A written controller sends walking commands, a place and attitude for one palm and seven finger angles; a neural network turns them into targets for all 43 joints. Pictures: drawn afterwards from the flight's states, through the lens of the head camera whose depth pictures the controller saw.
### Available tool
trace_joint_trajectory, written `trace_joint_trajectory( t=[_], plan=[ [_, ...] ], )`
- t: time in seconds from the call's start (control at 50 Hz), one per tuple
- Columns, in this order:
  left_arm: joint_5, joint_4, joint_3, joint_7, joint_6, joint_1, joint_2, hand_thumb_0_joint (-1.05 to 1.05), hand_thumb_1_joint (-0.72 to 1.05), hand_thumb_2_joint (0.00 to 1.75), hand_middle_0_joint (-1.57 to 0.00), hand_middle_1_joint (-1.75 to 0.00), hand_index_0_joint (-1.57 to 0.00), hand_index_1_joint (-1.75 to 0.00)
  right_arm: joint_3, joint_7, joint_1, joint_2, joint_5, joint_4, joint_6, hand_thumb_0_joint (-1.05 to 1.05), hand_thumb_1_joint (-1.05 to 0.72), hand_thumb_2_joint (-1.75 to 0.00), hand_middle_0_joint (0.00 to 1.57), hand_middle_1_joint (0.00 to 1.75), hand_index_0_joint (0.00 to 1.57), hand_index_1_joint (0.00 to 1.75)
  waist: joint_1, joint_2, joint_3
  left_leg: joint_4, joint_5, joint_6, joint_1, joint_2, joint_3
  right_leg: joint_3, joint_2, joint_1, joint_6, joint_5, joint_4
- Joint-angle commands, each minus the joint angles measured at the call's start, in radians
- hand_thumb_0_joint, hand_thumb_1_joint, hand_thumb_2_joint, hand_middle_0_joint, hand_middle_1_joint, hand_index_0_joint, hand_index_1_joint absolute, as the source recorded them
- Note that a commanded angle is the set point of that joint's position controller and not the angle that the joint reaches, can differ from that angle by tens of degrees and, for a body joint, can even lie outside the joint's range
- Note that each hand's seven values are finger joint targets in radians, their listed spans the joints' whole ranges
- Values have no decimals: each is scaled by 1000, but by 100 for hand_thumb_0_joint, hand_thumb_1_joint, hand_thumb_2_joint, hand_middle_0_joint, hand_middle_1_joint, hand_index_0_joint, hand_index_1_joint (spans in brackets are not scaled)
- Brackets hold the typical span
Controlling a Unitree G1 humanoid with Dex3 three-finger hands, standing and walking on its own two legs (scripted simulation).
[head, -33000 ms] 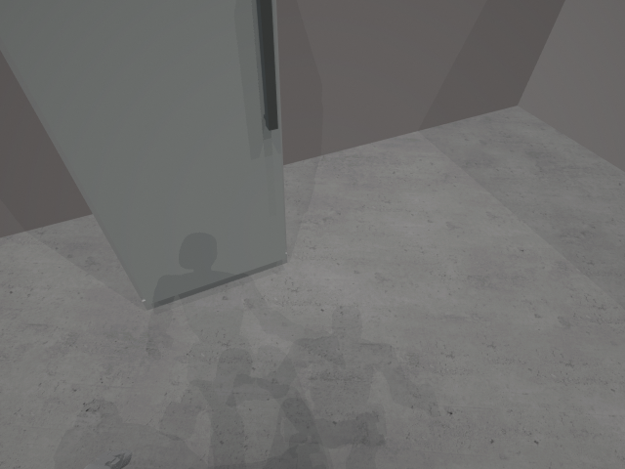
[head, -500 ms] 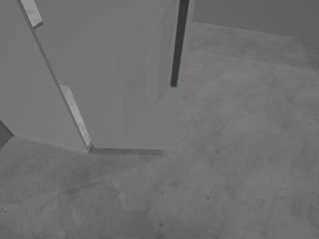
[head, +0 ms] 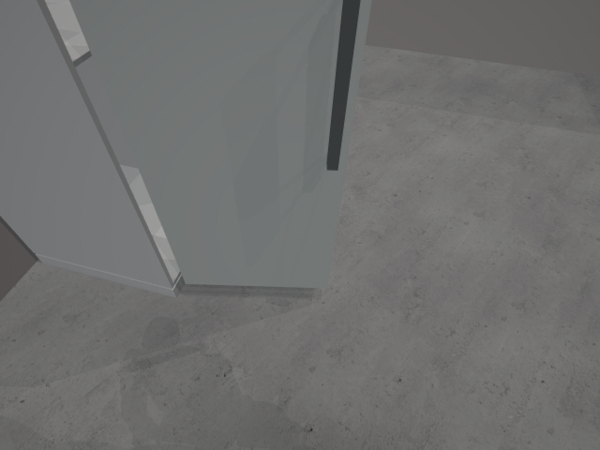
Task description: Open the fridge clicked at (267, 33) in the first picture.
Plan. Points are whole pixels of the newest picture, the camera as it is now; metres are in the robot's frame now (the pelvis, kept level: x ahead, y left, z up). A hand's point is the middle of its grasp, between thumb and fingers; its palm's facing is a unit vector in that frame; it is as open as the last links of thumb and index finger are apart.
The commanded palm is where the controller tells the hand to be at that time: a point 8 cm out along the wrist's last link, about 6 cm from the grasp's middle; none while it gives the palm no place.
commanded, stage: look to check the result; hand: right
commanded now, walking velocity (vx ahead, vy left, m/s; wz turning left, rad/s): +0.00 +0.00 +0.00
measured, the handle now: (340, 83) +0.73 -0.03 +0.13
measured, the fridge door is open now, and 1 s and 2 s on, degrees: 76 76 76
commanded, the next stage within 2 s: stand and wait in 0.62 s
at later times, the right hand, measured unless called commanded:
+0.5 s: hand out of the picture +0.02 -0.16 -0.18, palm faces +0.02 +0.98 -0.17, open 7.3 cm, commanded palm none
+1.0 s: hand out of the picture +0.03 -0.16 -0.18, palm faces +0.03 +0.98 -0.18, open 7.3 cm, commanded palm none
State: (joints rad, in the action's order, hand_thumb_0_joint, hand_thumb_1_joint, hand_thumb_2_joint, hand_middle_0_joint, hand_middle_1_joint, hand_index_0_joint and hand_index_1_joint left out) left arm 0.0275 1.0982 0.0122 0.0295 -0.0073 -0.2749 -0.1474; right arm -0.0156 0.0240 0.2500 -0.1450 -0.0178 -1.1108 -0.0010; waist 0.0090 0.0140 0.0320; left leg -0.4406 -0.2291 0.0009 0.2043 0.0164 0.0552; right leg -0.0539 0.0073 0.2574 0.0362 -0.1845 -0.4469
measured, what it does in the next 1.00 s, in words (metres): stands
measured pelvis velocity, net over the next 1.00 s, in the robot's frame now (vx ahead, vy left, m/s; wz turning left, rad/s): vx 0.03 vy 0.01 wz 0.00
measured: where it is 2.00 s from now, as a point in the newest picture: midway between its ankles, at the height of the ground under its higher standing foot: outside the picture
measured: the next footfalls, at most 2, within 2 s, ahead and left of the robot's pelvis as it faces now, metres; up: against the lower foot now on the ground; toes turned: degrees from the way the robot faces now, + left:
none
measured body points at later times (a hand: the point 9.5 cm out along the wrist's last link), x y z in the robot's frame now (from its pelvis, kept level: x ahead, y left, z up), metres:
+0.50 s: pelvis +0.02 +0.00 +0.00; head +0.03 +0.00 +0.45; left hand +0.02 +0.23 -0.16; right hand +0.02 -0.22 -0.16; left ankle +0.00 +0.12 -0.74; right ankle +0.04 -0.09 -0.74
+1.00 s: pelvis +0.03 +0.01 +0.00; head +0.04 +0.01 +0.45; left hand +0.03 +0.23 -0.16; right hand +0.03 -0.21 -0.16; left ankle +0.00 +0.12 -0.74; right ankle +0.04 -0.09 -0.74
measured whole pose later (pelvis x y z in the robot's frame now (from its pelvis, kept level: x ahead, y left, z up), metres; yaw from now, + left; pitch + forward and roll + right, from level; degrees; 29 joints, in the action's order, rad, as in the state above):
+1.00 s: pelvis +0.03 +0.01 +0.00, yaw +0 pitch -1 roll +0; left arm 0.02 1.15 0.00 0.04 0.00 -0.25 -0.15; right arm -0.01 0.03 0.25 -0.14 -0.01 -1.15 -0.01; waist 0.00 0.00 0.05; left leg -0.40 -0.25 0.00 0.13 0.01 0.06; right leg -0.05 0.01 0.19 0.03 -0.21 -0.41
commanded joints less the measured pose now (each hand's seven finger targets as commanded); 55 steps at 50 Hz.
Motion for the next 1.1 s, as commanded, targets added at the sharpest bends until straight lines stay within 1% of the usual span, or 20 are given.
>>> trace_joint_trajectory(
  t=[0.0, 0.02, 0.04, 0.06, 0.22, 0.24, 0.28, 0.32, 0.4, 0.48, 0.5, 0.62, 0.7, 0.72, 0.76, 0.8, 0.82, 0.88, 0.96, 1.08],
  plan=[
    [-4, -28, 17, 4, 11, -52, -88, 0, 90, 90, -20, -30, -20, -30, -18, 10, 51, -99, 4, 20, -13, 0, -90, -90, 20, 30, 20, 30, 2, -22, -1, 97, 12, 36, 22, 87, -92, 115, -104, -20, 3, 3, 98],
    [-4, -26, 16, 5, 10, -48, -88, 0, 90, 90, -20, -30, -20, -30, -18, 10, 46, -97, 4, 18, -12, 0, -90, -90, 20, 30, 20, 30, 3, -7, 12, 98, 6, 35, 28, 86, -89, 116, -105, -19, 2, 0, 102],
    [-4, -24, 16, 5, 10, -47, -88, 0, 90, 90, -20, -30, -20, -30, -18, 11, 47, -98, 4, 17, -11, 0, -90, -90, 20, 30, 20, 30, 3, -12, 10, 99, 3, 35, 26, 84, -91, 119, -106, -20, 2, -4, 105],
    [-4, -24, 16, 6, 11, -44, -91, 0, 90, 90, -20, -30, -20, -30, -18, 10, 49, -94, 4, 15, -12, 0, -90, -90, 20, 30, 20, 30, 2, 3, 7, 97, 19, 34, 23, 84, -88, 117, -109, -25, 3, 12, 106],
    [-7, -10, 11, 8, 13, -34, -87, 0, 90, 90, -20, -30, -20, -30, -15, 12, 55, -91, 5, -1, -14, 0, -90, -90, 20, 30, 20, 30, 2, -17, 7, 104, 63, 32, 9, 90, -90, 108, -108, -56, 1, 78, 96],
    [-7, -8, 12, 8, 12, -34, -87, 0, 90, 90, -20, -30, -20, -30, -14, 12, 58, -92, 6, -1, -14, 0, -90, -90, 20, 30, 20, 30, 0, -1, 4, 108, 53, 31, 8, 91, -90, 105, -109, -59, 0, 66, 96],
    [-8, -8, 12, 8, 10, -31, -89, 0, 90, 90, -20, -30, -20, -30, -13, 13, 60, -94, 5, -4, -14, 0, -90, -90, 20, 30, 20, 30, 1, -14, 11, 112, 51, 32, 12, 87, -89, 106, -108, -62, -1, 67, 93],
    [-7, -3, 11, 9, 9, -29, -83, 0, 90, 90, -20, -30, -20, -30, -13, 12, 55, -90, 6, -7, -12, 0, -90, -90, 20, 30, 20, 30, 2, -1, 32, 116, 35, 32, 19, 88, -89, 107, -108, -52, -2, 45, 105],
    [-7, -2, 10, 9, 9, -25, -86, 0, 90, 90, -20, -30, -20, -30, -12, 12, 55, -91, 5, -9, -11, 0, -90, -90, 20, 30, 20, 30, 0, -6, 39, 120, 24, 31, 15, 87, -88, 108, -109, -48, -2, 28, 113],
    [-9, -2, 10, 9, 13, -28, -93, 0, 90, 90, -20, -30, -20, -30, -13, 12, 61, -95, 6, -8, -14, 0, -90, -90, 20, 30, 20, 30, -4, -17, 7, 114, 60, 30, -8, 87, -87, 104, -112, -64, -1, 72, 103],
    [-8, 2, 9, 10, 14, -28, -89, 0, 90, 90, -20, -30, -20, -30, -13, 11, 55, -92, 7, -9, -14, 0, -90, -90, 20, 30, 20, 30, -1, -5, 2, 113, 70, 30, -15, 88, -90, 104, -111, -65, -1, 84, 103],
    [-8, 9, 7, 11, 15, -28, -86, 0, 90, 90, -20, -30, -20, -30, -12, 12, 58, -90, 8, -11, -15, 0, -90, -90, 20, 30, 20, 30, -4, -19, 8, 113, 88, 29, -21, 92, -85, 104, -112, -72, -1, 109, 102],
    [-8, 13, 6, 11, 13, -28, -85, 0, 90, 90, -20, -30, -20, -30, -10, 12, 54, -90, 8, -15, -13, 0, -90, -90, 20, 30, 20, 30, -2, -18, 26, 121, 63, 30, -14, 89, -86, 106, -110, -66, -2, 86, 108],
    [-8, 14, 5, 12, 13, -28, -85, 0, 90, 90, -20, -30, -20, -30, -10, 12, 53, -91, 8, -14, -12, 0, -90, -90, 20, 30, 20, 30, -3, -2, 31, 119, 67, 30, -14, 88, -87, 105, -110, -64, -3, 90, 110],
    [-8, 15, 5, 12, 14, -27, -84, 0, 90, 90, -20, -30, -20, -30, -11, 11, 54, -90, 9, -15, -12, 0, -90, -90, 20, 30, 20, 30, -4, 6, 32, 118, 69, 30, -17, 90, -83, 108, -111, -65, -1, 91, 114],
    [-9, 14, 5, 13, 16, -30, -85, 0, 90, 90, -20, -30, -20, -30, -11, 12, 57, -90, 8, -15, -13, 0, -90, -90, 20, 30, 20, 30, -4, -11, 12, 116, 84, 29, -27, 89, -83, 107, -113, -75, 0, 111, 108],
    [-9, 16, 4, 13, 17, -31, -84, 0, 90, 90, -20, -30, -20, -30, -12, 11, 54, -91, 9, -15, -13, 0, -90, -90, 20, 30, 20, 30, -4, 0, 10, 115, 89, 29, -33, 90, -82, 107, -113, -76, 0, 116, 109],
    [-11, 15, 5, 14, 18, -32, -89, 0, 90, 90, -20, -30, -20, -30, -11, 12, 64, -93, 8, -15, -16, 0, -90, -90, 20, 30, 20, 30, -7, -17, 3, 115, 112, 29, -38, 92, -79, 105, -114, -87, 1, 146, 103],
    [-9, 19, 3, 14, 15, -25, -85, 0, 90, 90, -20, -30, -20, -30, -9, 11, 60, -89, 9, -20, -13, 0, -90, -90, 20, 30, 20, 30, -4, -9, 26, 123, 85, 29, -23, 91, -82, 104, -112, -84, -2, 112, 111],
    [-11, 20, 4, 14, 16, -30, -84, 0, 90, 90, -20, -30, -20, -30, -9, 12, 70, -93, 9, -21, -17, 0, -90, -90, 20, 30, 20, 30, -5, -16, 15, 131, 103, 30, -35, 94, -84, 101, -112, -92, -3, 128, 104]
  ],
)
